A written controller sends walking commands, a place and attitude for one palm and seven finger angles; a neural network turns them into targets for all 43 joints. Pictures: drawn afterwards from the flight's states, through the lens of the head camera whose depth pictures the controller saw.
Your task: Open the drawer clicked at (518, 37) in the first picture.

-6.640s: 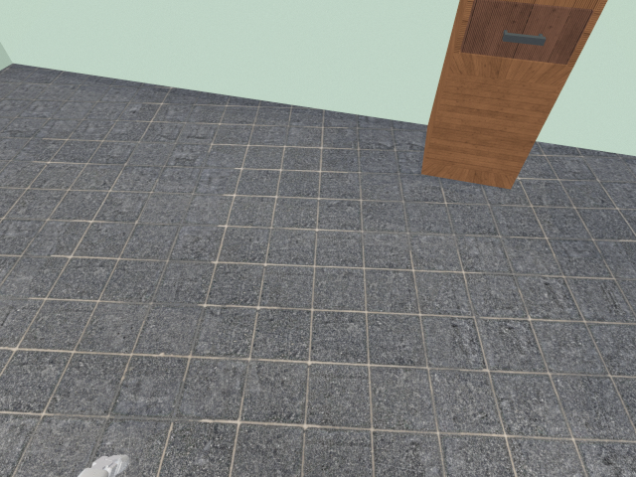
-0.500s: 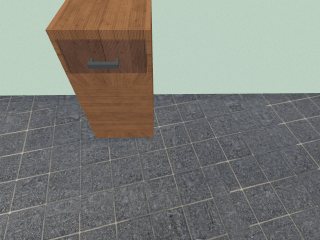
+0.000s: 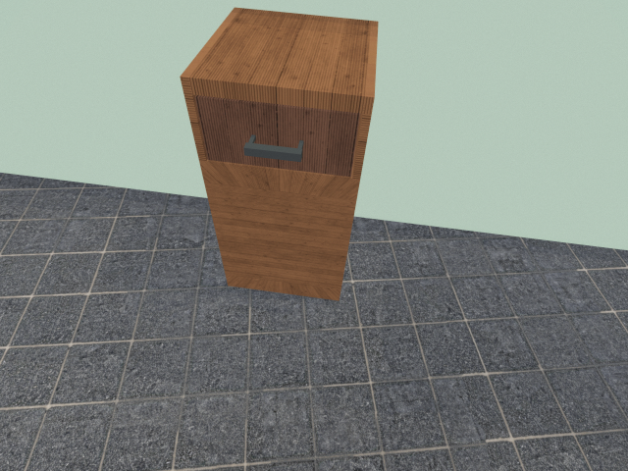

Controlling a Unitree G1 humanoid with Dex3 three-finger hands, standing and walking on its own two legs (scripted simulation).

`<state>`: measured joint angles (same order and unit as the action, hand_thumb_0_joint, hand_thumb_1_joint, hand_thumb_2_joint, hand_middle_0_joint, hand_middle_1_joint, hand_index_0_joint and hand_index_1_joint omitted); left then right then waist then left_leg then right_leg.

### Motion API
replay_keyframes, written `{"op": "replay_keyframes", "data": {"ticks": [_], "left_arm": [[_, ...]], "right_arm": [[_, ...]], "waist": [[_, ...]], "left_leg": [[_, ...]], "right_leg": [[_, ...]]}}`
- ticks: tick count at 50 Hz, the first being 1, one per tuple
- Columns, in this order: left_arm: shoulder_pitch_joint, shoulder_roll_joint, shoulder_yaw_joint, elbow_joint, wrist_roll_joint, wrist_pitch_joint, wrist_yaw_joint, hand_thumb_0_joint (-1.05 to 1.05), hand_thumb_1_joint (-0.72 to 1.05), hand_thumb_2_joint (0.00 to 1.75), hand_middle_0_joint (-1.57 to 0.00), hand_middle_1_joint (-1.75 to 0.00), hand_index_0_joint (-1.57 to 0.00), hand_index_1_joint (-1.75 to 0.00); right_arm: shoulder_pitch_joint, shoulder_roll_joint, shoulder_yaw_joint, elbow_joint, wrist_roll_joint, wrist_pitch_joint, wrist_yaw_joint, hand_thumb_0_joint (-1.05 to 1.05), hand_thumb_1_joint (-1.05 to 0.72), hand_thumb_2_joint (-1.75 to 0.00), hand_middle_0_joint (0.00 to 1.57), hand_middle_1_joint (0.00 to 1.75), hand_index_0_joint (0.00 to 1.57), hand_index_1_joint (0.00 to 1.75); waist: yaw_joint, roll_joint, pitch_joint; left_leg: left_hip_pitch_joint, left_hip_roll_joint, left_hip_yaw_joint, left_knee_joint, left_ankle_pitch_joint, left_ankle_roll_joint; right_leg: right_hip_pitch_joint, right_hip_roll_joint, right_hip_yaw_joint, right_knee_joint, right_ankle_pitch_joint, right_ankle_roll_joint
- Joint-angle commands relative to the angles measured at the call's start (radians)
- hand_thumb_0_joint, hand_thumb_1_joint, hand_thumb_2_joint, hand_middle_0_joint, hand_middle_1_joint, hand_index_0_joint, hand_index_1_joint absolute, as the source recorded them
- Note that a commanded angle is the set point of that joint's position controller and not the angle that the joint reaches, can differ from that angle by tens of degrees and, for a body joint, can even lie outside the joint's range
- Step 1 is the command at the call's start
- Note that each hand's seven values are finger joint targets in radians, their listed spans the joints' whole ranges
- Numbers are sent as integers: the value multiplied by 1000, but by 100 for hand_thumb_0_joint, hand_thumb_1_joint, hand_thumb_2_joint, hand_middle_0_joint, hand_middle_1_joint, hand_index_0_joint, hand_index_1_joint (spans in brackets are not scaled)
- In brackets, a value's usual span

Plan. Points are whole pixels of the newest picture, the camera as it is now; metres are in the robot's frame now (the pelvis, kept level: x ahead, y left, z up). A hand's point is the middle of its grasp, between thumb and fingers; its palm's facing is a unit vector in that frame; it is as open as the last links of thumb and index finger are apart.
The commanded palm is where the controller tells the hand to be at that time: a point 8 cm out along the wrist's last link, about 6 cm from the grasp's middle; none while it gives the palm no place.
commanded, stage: take the last steps up to it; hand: left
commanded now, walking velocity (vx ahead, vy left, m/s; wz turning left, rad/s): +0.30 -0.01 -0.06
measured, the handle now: (275, 146) +0.81 +0.18 -0.07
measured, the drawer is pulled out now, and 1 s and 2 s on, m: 0.00 0.00 0.00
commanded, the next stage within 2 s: come to a stop and stand still in 0.60 s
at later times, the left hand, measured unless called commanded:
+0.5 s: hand (221, 367) +0.30 +0.19 -0.16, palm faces -0.11 -0.98 -0.17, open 7.4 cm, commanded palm none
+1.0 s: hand (219, 349) +0.34 +0.20 -0.18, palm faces +0.00 -0.97 -0.24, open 7.3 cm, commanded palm none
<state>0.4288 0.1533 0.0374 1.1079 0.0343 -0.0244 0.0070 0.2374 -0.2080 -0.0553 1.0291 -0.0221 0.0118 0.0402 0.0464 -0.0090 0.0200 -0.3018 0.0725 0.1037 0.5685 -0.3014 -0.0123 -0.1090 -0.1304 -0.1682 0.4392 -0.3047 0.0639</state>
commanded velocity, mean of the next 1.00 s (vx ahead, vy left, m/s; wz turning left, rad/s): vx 0.07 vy -0.03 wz -0.02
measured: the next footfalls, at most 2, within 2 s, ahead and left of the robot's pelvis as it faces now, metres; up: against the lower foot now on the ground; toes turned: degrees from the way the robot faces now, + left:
left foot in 0.02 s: +0.07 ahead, +0.12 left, +0.00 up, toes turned +7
right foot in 0.58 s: +0.32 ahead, -0.10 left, +0.00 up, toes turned -12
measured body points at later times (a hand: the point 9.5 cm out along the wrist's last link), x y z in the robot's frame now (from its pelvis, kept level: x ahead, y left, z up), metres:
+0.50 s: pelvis +0.16 +0.03 +0.00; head +0.19 +0.02 +0.45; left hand +0.30 +0.24 -0.15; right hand +0.03 -0.15 -0.15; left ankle +0.03 +0.12 -0.74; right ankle +0.27 -0.10 -0.71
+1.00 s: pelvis +0.30 +0.01 -0.01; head +0.33 +0.02 +0.44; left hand +0.34 +0.26 -0.17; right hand +0.39 -0.23 -0.15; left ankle +0.37 +0.13 -0.74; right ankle +0.27 -0.09 -0.71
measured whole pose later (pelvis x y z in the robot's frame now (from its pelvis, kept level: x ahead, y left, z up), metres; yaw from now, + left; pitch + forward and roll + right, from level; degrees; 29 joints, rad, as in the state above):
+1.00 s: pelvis +0.30 +0.01 -0.01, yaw -5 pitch -1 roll +0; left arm 0.23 0.20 0.04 1.05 0.01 0.04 0.04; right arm 0.10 -0.18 -0.03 0.99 -0.02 0.01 -0.02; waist 0.03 -0.02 0.09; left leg -0.33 0.05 0.09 0.58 -0.22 0.01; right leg -0.31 -0.03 -0.08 0.82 -0.51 0.00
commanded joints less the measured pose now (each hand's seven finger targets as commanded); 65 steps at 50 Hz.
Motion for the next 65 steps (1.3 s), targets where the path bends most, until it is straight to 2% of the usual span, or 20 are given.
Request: {"op": "replay_keyframes", "data": {"ticks": [1, 3, 6, 12, 22, 26, 27, 28, 29, 30, 33, 36, 42, 44, 47, 53, 57, 60, 62, 65], "left_arm": [[-102, 44, 14, -111, -13, -6, -5, 0, 90, 90, -20, -30, -20, -30], [-177, 79, 19, -123, -7, -4, -4, 0, 90, 90, -20, -30, -20, -30], [-129, 56, 23, -71, -2, -7, -23, 0, 90, 90, -20, -30, -20, -30], [-166, 57, 24, -81, -7, 15, -21, 0, 90, 90, -20, -30, -20, -30], [-427, 35, 15, -171, -13, 7, -25, 0, 90, 90, -20, -30, -20, -30], [-249, 58, 20, -123, -12, -15, -16, 0, 90, 90, -20, -30, -20, -30], [-119, 93, 32, -78, -9, -26, -12, 0, 90, 90, -20, -30, -20, -30], [20, 171, 50, -39, -5, -37, -1, 0, 90, 90, -20, -30, -20, -30], [100, 252, 70, -19, -13, -39, 5, 0, 90, 90, -20, -30, -20, -30], [66, 268, 70, -31, -25, -38, 7, 0, 90, 90, -20, -30, -20, -30], [-158, 138, 39, -82, -21, -36, 22, 0, 90, 90, -20, -30, -20, -30], [-217, 76, 20, -95, -10, -45, 25, 0, 90, 90, -20, -30, -20, -30], [-208, 142, 23, -88, -19, 2, 31, 0, 90, 90, -20, -30, -20, -30], [-193, 142, 25, -100, -20, 23, 32, 0, 90, 90, -20, -30, -20, -30], [-143, 103, 18, -129, -29, 48, 37, 0, 90, 90, -20, -30, -20, -30], [-135, 121, 35, -147, -24, 58, 24, 0, 90, 90, -20, -30, -20, -30], [-129, 97, 29, -167, -25, 57, 17, 0, 90, 90, -20, -30, -20, -30], [-45, 115, 29, -139, -16, 44, 18, 0, 90, 90, -20, -30, -20, -30], [-120, 241, 39, -165, -2, 31, 22, 0, 90, 90, -20, -30, -20, -30], [-243, 198, 36, -184, -2, 31, 27, 0, 90, 90, -20, -30, -20, -30]], "right_arm": [[340, -223, -52, 36, -12, -48, -43, 0, -90, -90, 20, 30, 20, 30], [263, -179, -37, 32, -6, -47, -59, 0, -90, -90, 20, 30, 20, 30], [147, -66, -5, 8, -3, -77, -64, 0, -90, -90, 20, 30, 20, 30], [208, -43, 4, 53, 9, -99, -74, 0, -90, -90, 20, 30, 20, 30], [325, -34, 3, 120, -9, -88, -80, 0, -90, -90, 20, 30, 20, 30], [296, -65, -2, 125, -1, -79, -80, 0, -90, -90, 20, 30, 20, 30], [271, -68, -4, 119, 9, -81, -77, 0, -90, -90, 20, 30, 20, 30], [270, -38, -2, 100, 21, -82, -67, 0, -90, -90, 20, 30, 20, 30], [287, 19, 6, 73, 29, -86, -69, 0, -90, -90, 20, 30, 20, 30], [246, -2, 7, 63, 30, -77, -71, 0, -90, -90, 20, 30, 20, 30], [133, 33, 0, 31, 8, -54, -59, 0, -90, -90, 20, 30, 20, 30], [205, 69, 16, 47, 1, -26, -58, 0, -90, -90, 20, 30, 20, 30], [108, 27, 20, 27, 14, -9, -65, 0, -90, -90, 20, 30, 20, 30], [98, -35, 3, 8, 11, -7, -64, 0, -90, -90, 20, 30, 20, 30], [49, -156, -18, -34, 3, -2, -74, 0, -90, -90, 20, 30, 20, 30], [-85, -162, -29, -104, -1, 9, -84, 0, -90, -90, 20, 30, 20, 30], [-101, -165, -38, -107, -5, 14, -72, 0, -90, -90, 20, 30, 20, 30], [-102, -141, -41, -108, 7, 21, -61, 0, -90, -90, 20, 30, 20, 30], [-103, -29, -20, -141, 17, 25, -47, 0, -90, -90, 20, 30, 20, 30], [-116, -45, -23, -110, 10, 45, -53, 0, -90, -90, 20, 30, 20, 30]], "waist": [[-173, 350, 32], [-141, 256, 55], [-70, 93, 85], [-47, 83, 75], [-111, 93, 156], [-27, 107, 24], [33, 102, -52], [80, -20, -156], [69, -181, -231], [73, -139, -250], [-24, 24, 7], [-97, -52, -13], [-68, -138, -44], [-76, -48, -43], [-65, 279, -45], [-49, 123, -125], [-53, 210, -136], [-21, 109, -123], [-47, -244, -17], [-58, -196, 64]], "left_leg": [[366, 323, -476, -405, -336, 131], [268, 346, -515, -445, -393, 172], [175, 238, -261, -431, -56, 146], [278, 215, -131, -411, 334, 170], [337, 220, -76, -335, 578, 161], [350, 184, -13, -81, 952, 111], [258, 155, 11, 72, 899, 80], [39, 92, 45, 311, 618, 50], [-196, -62, 53, 645, -241, 10], [-207, -36, -84, 768, -297, 27], [-229, 63, -126, 721, -129, 24], [-92, 60, -74, 452, -104, -12], [50, -18, -30, 22, 122, -33], [179, 28, -62, -78, 448, -11], [144, 313, -312, -224, 880, 180], [202, 264, -209, -160, 742, 207], [174, 234, -204, -178, 548, 184], [47, 152, -152, -101, 276, 107], [-130, -47, -42, 111, -141, -11], [-64, -39, -141, 378, -170, 14]], "right_leg": [[-548, 85, -26, 456, -297, -53], [-610, 16, 119, 710, -197, -82], [-517, -14, 129, 693, -5, -66], [-568, -10, 124, 617, 104, -28], [-520, 36, 62, 299, 89, -72], [-208, 140, -20, 122, 108, -113], [7, 128, -4, 70, 216, -127], [268, -35, 174, 85, 404, -195], [424, -314, 535, 12, 708, -338], [323, -336, 571, -63, 604, -384], [-62, -243, 372, -170, 322, -303], [-193, -161, 176, -164, 503, -242], [-104, -81, 122, -9, 650, -191], [-191, -45, 120, 87, 480, -136], [-248, 111, 73, 424, -262, -49], [-345, 101, 176, 645, -237, -36], [-245, 89, 134, 382, -217, -45], [-58, 99, 105, 24, 54, -47], [-125, -190, 456, -182, 176, -169], [-318, -159, 401, -193, 153, -252]]}}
